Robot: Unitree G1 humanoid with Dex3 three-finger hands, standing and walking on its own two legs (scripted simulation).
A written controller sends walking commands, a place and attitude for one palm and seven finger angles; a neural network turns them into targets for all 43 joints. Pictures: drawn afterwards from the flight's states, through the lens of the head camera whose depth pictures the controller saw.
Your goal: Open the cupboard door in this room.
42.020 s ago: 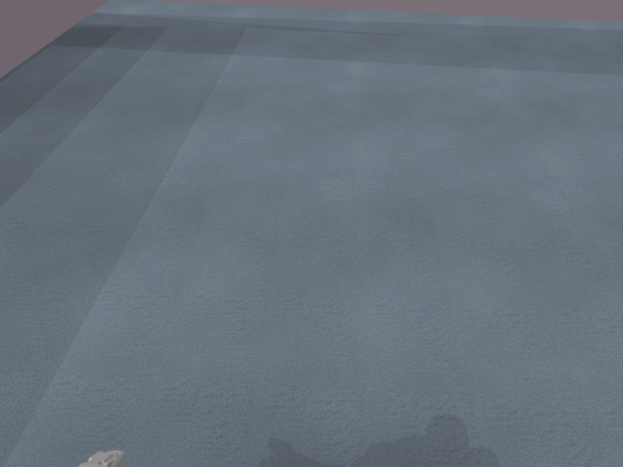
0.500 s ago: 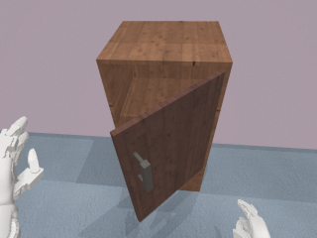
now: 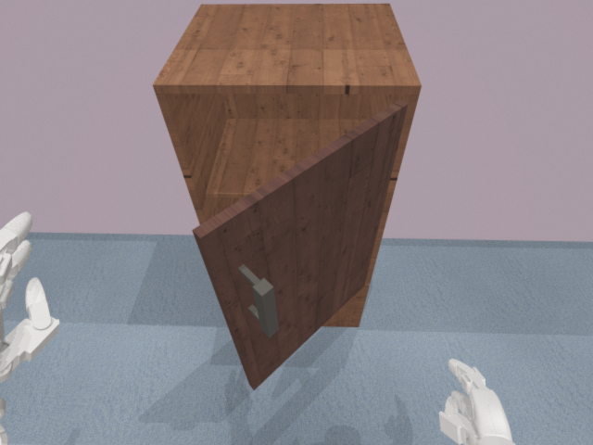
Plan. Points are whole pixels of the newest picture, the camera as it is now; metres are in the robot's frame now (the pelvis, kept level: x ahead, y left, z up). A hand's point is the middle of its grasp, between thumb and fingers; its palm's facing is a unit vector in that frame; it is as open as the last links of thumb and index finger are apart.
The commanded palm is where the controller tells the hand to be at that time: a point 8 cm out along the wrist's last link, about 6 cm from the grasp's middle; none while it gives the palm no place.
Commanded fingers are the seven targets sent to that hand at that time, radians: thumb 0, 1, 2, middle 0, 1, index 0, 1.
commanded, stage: step back with the hand held close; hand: left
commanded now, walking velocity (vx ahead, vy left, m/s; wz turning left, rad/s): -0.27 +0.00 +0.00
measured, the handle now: (258, 301) +0.33 +0.09 -0.02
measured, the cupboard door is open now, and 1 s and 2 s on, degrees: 46 46 46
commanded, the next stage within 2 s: stop stepping back and stand still in 1.10 s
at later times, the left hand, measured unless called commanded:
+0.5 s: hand out of the picture +0.13 +0.28 +0.15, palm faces +0.45 -0.75 -0.49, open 7.4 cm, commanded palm +0.06 +0.32 +0.17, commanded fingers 0.00 0.90 0.90 -0.20 -0.30 -0.20 -0.30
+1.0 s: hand out of the picture +0.08 +0.26 +0.16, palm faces +0.41 -0.78 -0.47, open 7.4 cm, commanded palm +0.01 +0.30 +0.17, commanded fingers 0.00 0.90 0.90 -0.20 -0.30 -0.20 -0.30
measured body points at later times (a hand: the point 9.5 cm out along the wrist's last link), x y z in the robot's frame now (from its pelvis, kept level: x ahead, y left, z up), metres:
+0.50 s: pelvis -0.07 +0.01 -0.02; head -0.05 +0.02 +0.43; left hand +0.10 +0.32 +0.18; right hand +0.10 -0.22 -0.09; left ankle -0.01 +0.12 -0.74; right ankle +0.03 -0.12 -0.74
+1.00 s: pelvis -0.14 +0.00 -0.01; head -0.08 +0.02 +0.43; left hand +0.05 +0.30 +0.18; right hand +0.07 -0.21 -0.10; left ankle -0.01 +0.12 -0.74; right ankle -0.20 -0.11 -0.74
